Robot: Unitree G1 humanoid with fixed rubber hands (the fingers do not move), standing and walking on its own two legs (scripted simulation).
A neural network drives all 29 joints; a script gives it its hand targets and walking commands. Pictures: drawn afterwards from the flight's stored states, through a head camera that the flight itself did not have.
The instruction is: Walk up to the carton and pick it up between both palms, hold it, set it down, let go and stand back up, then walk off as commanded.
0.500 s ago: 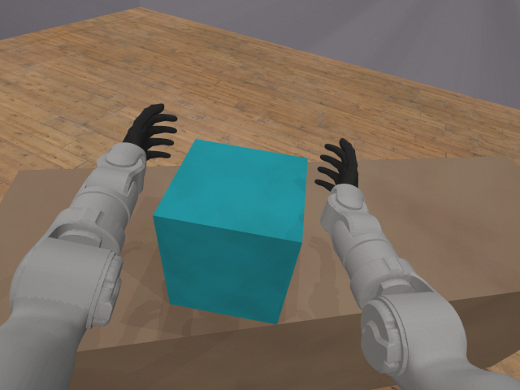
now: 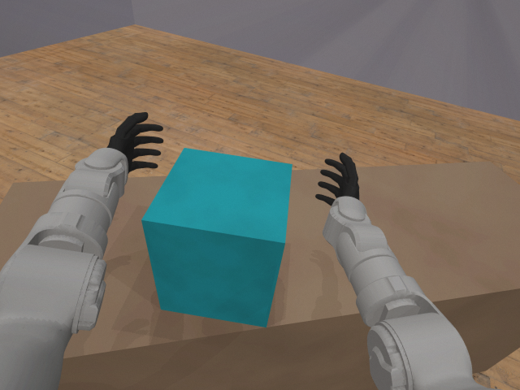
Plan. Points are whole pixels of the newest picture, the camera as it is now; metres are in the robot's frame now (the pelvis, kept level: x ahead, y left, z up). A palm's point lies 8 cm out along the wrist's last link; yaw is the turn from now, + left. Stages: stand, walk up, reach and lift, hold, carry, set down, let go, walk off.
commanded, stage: set down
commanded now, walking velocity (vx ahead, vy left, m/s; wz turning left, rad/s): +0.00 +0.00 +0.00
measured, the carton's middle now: (225, 238) +0.43 +0.01 +0.01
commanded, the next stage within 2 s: none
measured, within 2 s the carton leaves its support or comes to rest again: neither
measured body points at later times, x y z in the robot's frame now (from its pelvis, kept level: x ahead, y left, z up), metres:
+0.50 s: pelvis +0.00 +0.00 +0.00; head -0.03 +0.03 +0.45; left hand +0.43 +0.19 +0.14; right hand +0.33 -0.20 +0.10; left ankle +0.02 +0.09 -0.74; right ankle +0.03 -0.16 -0.74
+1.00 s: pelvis +0.01 +0.00 +0.00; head +0.00 +0.03 +0.45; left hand +0.37 +0.22 +0.07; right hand +0.27 -0.20 +0.06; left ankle +0.02 +0.09 -0.74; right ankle +0.03 -0.16 -0.74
